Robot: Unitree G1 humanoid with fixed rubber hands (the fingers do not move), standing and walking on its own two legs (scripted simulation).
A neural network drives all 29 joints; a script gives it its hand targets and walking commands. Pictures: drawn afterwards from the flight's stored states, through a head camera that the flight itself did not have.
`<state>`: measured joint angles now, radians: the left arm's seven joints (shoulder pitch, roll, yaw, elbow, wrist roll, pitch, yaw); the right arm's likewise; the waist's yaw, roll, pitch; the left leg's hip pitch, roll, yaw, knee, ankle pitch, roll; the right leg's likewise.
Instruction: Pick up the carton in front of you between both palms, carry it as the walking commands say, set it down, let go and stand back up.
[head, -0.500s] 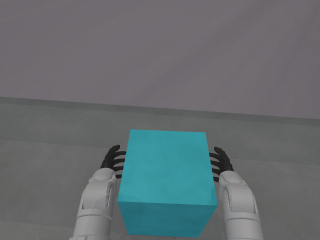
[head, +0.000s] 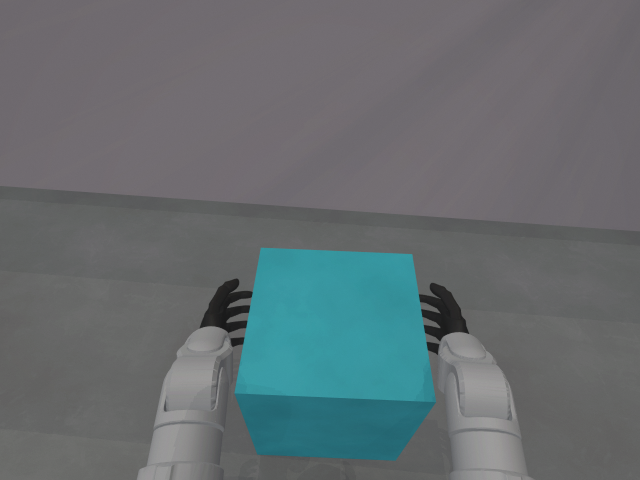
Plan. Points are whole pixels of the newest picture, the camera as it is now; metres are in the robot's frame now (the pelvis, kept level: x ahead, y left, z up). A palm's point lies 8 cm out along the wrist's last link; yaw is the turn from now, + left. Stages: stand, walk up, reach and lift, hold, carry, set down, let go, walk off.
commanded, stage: carry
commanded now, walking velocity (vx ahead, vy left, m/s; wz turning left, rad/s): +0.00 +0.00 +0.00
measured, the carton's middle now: (331, 358) +0.30 +0.00 -0.05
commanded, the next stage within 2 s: hold in 0.46 s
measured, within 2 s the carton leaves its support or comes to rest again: neither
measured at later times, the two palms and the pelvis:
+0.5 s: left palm (206, 341) +0.28 +0.16 +0.04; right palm (445, 346) +0.28 -0.14 +0.04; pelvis -0.01 +0.01 +0.00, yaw +1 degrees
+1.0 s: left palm (202, 366) +0.24 +0.15 +0.05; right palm (448, 337) +0.29 -0.14 +0.05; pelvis -0.02 -0.04 +0.01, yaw +10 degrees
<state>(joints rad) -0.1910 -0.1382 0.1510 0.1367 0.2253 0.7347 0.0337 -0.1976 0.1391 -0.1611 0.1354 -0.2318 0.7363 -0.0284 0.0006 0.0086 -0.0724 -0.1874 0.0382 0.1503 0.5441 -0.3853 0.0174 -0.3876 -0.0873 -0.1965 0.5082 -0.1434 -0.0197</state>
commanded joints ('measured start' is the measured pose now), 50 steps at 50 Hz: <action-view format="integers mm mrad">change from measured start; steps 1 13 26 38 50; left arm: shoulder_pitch -450 -449 -361 -517 -566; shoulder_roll -894 -897 -882 -914 -963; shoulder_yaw -565 -558 -485 -519 -423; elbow -77 -71 -37 35 138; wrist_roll -252 -248 -198 -232 -194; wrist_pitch -41 -39 -93 -100 -115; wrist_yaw -230 -232 -214 -264 -304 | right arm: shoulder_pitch -432 -432 -371 -409 -531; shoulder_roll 886 889 852 909 979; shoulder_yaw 570 564 542 512 525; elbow -64 -57 -126 7 70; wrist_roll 252 250 230 190 205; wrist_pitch -37 -35 -59 -75 -61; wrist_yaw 231 234 229 234 293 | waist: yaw -2 -2 16 -41 7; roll -3 -1 67 32 -14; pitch -247 -246 -166 -121 -123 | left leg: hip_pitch -46 -48 -15 -9 -166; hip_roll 115 116 -57 -100 -113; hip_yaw -95 -95 -292 -257 -238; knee -107 -103 -188 -254 -284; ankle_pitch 255 274 702 369 95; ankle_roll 13 16 3 -22 33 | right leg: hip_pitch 218 213 509 508 624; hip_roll -85 -85 181 211 164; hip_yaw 107 101 266 243 268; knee -29 -25 -58 -129 -157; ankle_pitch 192 193 387 178 26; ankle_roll -5 -1 -10 11 33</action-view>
